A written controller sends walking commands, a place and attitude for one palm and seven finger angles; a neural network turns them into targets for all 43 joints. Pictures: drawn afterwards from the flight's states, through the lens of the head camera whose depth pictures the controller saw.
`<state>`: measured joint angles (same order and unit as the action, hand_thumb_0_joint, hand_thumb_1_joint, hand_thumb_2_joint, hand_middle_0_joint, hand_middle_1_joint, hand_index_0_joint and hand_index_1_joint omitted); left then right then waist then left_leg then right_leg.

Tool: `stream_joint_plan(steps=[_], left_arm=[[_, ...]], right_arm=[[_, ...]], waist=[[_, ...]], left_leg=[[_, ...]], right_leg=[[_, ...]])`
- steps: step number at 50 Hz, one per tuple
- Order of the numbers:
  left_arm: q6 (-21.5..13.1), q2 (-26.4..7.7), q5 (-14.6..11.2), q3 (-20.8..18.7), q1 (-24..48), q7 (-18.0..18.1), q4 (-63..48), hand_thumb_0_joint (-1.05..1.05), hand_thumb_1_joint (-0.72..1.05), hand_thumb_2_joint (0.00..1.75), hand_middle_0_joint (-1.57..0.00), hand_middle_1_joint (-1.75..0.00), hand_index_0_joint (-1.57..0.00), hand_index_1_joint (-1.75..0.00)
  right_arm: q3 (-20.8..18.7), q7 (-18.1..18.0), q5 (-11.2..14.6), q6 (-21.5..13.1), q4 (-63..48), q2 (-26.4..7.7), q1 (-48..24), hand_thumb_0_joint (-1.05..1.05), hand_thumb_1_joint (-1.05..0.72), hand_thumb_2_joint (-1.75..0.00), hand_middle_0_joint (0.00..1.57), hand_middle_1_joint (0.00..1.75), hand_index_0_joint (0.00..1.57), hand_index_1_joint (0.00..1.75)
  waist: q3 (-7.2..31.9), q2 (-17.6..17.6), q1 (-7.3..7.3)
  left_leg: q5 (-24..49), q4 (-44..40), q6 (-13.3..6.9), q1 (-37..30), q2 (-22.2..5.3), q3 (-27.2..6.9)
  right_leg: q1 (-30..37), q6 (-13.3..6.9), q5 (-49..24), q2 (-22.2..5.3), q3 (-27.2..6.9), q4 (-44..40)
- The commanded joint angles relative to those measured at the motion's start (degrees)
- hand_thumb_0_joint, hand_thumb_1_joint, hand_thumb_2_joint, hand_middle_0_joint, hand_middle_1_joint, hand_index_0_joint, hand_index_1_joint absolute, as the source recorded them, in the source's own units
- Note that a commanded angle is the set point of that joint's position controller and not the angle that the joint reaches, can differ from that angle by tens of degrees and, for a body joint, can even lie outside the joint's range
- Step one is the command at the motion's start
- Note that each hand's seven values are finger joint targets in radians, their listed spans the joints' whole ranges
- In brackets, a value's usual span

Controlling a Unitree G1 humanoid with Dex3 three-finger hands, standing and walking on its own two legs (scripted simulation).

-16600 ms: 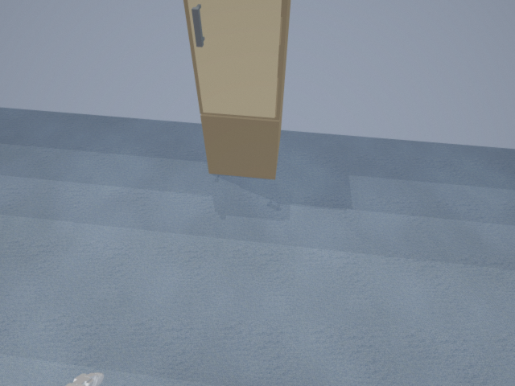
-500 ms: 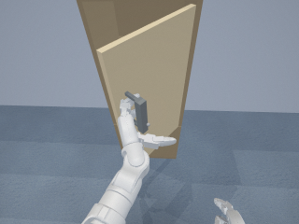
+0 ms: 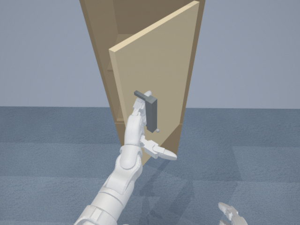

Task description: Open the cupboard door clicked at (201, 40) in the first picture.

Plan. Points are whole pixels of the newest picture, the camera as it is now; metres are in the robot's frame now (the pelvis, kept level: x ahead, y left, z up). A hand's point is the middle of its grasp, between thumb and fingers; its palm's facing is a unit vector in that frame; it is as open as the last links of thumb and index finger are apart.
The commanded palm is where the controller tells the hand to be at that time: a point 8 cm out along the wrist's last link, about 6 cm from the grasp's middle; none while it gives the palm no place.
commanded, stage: slide the hand sideways off the handle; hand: left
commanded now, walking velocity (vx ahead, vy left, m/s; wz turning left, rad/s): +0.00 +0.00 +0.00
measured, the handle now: (145, 111) +0.41 +0.02 +0.08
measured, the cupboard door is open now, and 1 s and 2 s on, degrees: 53 53 53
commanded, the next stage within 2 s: draw the hand back to the body in 0.88 s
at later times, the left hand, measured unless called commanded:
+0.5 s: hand (142, 148) +0.29 +0.03 +0.08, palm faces -0.09 -1.00 +0.01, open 16.4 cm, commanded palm +0.26 +0.09 +0.08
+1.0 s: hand (125, 163) +0.25 +0.07 +0.08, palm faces -0.07 -1.00 +0.00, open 16.4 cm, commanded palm +0.23 +0.12 +0.09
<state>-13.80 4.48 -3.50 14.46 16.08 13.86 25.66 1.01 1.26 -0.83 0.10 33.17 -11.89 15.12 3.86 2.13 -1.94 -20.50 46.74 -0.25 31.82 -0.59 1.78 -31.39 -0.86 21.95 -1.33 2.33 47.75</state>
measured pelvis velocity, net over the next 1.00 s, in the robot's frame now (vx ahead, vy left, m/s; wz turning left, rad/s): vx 0.03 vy -0.02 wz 0.03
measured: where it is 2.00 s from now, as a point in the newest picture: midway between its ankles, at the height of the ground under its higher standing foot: outside the picture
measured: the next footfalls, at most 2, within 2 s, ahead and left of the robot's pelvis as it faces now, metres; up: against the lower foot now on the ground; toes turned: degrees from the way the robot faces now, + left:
none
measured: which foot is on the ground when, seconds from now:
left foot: down 0.00-1.00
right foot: down 0.00-1.00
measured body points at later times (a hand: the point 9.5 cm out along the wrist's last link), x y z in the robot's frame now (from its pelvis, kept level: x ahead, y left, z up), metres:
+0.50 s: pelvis +0.02 -0.01 +0.00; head +0.04 -0.03 +0.45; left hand +0.29 +0.08 +0.08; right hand +0.20 -0.22 -0.08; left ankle +0.03 +0.12 -0.70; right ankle +0.03 -0.11 -0.70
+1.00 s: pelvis +0.03 -0.02 -0.01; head +0.05 -0.04 +0.44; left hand +0.25 +0.12 +0.08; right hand +0.21 -0.24 -0.09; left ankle +0.03 +0.12 -0.70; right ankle +0.03 -0.11 -0.70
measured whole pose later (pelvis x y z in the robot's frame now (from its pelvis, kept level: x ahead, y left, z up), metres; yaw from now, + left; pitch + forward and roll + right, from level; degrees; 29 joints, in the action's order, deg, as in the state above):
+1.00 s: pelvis +0.03 -0.02 -0.01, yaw +2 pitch +7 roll +0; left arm -12.8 -5.3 -4.9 10.2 -22.5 -0.3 -12.8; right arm 1.4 -0.8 -0.1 -4.9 26.2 -13.0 15.1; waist 4.9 2.8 -0.4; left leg -25.2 51.4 1.4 33.2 -1.3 -0.7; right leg -31.7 -2.2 27.2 -0.6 4.6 51.9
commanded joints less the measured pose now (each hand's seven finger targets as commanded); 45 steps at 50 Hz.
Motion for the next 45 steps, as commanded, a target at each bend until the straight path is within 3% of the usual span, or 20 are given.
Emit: stream_joint_plan(steps=[1,3,7,10,12,17,20,25,28,30,32,42,45], left_arm=[[-5.9,2.5,4.7,0.2,10.0,1.2,-16.2,0.0,-0.5,0.3,-0.15,-0.3,-0.15,-0.3],[-5.8,1.9,5.9,0.8,8.5,0.9,-18.0,0.0,-0.5,0.3,-0.15,-0.3,-0.15,-0.3],[-4.1,-0.1,4.8,-0.2,6.5,-0.4,-21.5,0.0,-0.5,0.3,-0.15,-0.3,-0.15,-0.3],[-3.9,0.4,3.7,0.7,4.8,-1.0,-27.1,0.0,-0.5,0.3,-0.15,-0.3,-0.15,-0.3],[-4.2,-0.1,3.0,0.2,-0.3,-1.7,-29.4,0.0,-0.5,0.3,-0.15,-0.3,-0.15,-0.3],[-3.7,-0.8,3.8,1.8,-6.7,-4.0,-33.2,0.0,-0.5,0.3,-0.15,-0.3,-0.15,-0.3],[-2.5,-0.8,4.2,2.8,-9.9,-5.2,-35.9,0.0,-0.5,0.3,-0.15,-0.3,-0.15,-0.3],[-1.3,-4.7,2.8,-0.4,-17.9,-7.1,-42.0,0.0,-0.5,0.3,-0.15,-0.3,-0.15,-0.3],[-1.2,-5.1,2.5,-0.8,-19.1,-7.6,-44.2,0.0,-0.5,0.3,-0.15,-0.3,-0.15,-0.3],[-1.2,-6.2,2.1,-1.8,-23.1,-8.3,-45.6,0.0,-0.5,0.3,-0.15,-0.3,-0.15,-0.3],[-1.2,-6.3,1.8,-1.6,-23.2,-9.4,-46.7,0.0,-0.5,0.3,-0.15,-0.3,-0.15,-0.3],[-2.4,-10.6,-1.3,-6.2,-33.9,-14.3,-51.9,0.0,-0.5,0.3,-0.15,-0.3,-0.15,-0.3],[-3.1,-10.1,-1.4,-4.9,-31.3,-14.7,-52.9,0.0,-0.5,0.3,-0.15,-0.3,-0.15,-0.3]], right_arm=[[-2.5,1.3,-0.3,-2.5,-10.6,-5.3,-4.6,0.0,-0.9,-0.9,0.2,0.3,0.2,0.3],[-2.7,1.5,-0.1,-2.1,-11.0,-5.4,-4.6,0.0,-0.9,-0.9,0.2,0.3,0.2,0.3],[-2.1,0.7,0.4,-1.2,-12.2,-5.5,-6.1,0.0,-0.9,-0.9,0.2,0.3,0.2,0.3],[-2.2,0.1,0.5,-1.5,-12.9,-5.1,-6.6,0.0,-0.9,-0.9,0.2,0.3,0.2,0.3],[-2.2,-0.1,0.5,-2.0,-13.0,-4.8,-6.5,0.0,-0.9,-0.9,0.2,0.3,0.2,0.3],[-2.0,0.1,0.7,-2.5,-13.8,-4.9,-6.3,0.0,-0.9,-0.9,0.2,0.3,0.2,0.3],[-2.0,0.1,0.8,-2.7,-14.6,-5.0,-5.8,0.0,-0.9,-0.9,0.2,0.3,0.2,0.3],[-1.8,-0.5,0.8,-3.1,-15.9,-4.9,-6.0,0.0,-0.9,-0.9,0.2,0.3,0.2,0.3],[-1.4,-0.7,0.7,-3.5,-16.1,-4.6,-6.1,0.0,-0.9,-0.9,0.2,0.3,0.2,0.3],[-1.5,-0.9,0.7,-3.8,-16.5,-4.7,-5.9,0.0,-0.9,-0.9,0.2,0.3,0.2,0.3],[-1.3,-1.1,0.7,-4.1,-16.6,-4.7,-6.0,0.0,-0.9,-0.9,0.2,0.3,0.2,0.3],[-1.4,-2.0,1.0,-6.7,-17.3,-5.3,-4.7,0.0,-0.9,-0.9,0.2,0.3,0.2,0.3],[-1.4,-2.2,1.0,-7.8,-16.8,-5.6,-4.6,0.0,-0.9,-0.9,0.2,0.3,0.2,0.3]], waist=[[13.9,-7.0,1.32],[13.1,-6.7,1.15],[10.9,-7.1,1.15],[12.4,-7.1,1.11],[13.0,-7.0,1.71],[9.8,-6.0,0.67],[10.1,-5.1,0.53],[12.1,-6.1,1.87],[9.8,-5.3,1.35],[10.6,-6.5,1.78],[9.8,-5.4,1.19],[9.7,-5.3,1.3],[8.9,-5.3,0.31]], left_leg=[[5.9,-7.1,-0.9,-7.9,1.0,-1.2],[4.7,-7.3,-0.9,-7.6,1.0,-1.0],[1.9,-8.3,-1.1,-7.3,1.2,-0.7],[3.7,-8.1,-1.2,-9.2,1.1,-0.8],[5.7,-7.8,-1.1,-9.4,1.0,-0.8],[5.4,-7.1,-1.1,-8.6,1.0,-1.1],[6.6,-6.4,-1.1,-9.4,1.1,-1.5],[9.7,-5.4,-1.1,-8.9,1.4,-1.4],[8.5,-4.9,-1.0,-7.9,1.6,-1.5],[9.6,-4.3,-1.1,-7.6,1.7,-1.5],[8.8,-3.9,-1.1,-7.0,1.7,-1.5],[8.1,-1.8,-1.0,-4.2,1.9,-1.9],[6.7,-1.0,-1.1,-3.1,2.0,-2.3]], right_leg=[[4.6,-1.2,-8.0,1.8,0.8,-8.1],[4.6,-1.2,-7.0,1.8,0.5,-8.4],[5.3,-1.0,-3.8,1.7,-0.3,-10.5],[6.2,-0.9,-5.9,1.9,0.1,-10.3],[7.6,-0.9,-9.0,1.9,0.1,-9.7],[5.6,-0.5,-9.7,1.7,0.2,-9.1],[5.5,-0.7,-11.0,1.8,0.3,-8.5],[8.5,-0.5,-16.0,1.6,-0.1,-7.5],[7.0,-0.3,-15.3,1.4,-0.2,-7.4],[8.0,-0.2,-16.8,1.3,-0.5,-7.1],[7.0,0.0,-16.6,1.2,-0.7,-7.0],[6.5,0.7,-17.0,0.8,-1.6,-6.1],[4.7,0.7,-13.6,0.8,-1.9,-6.2]])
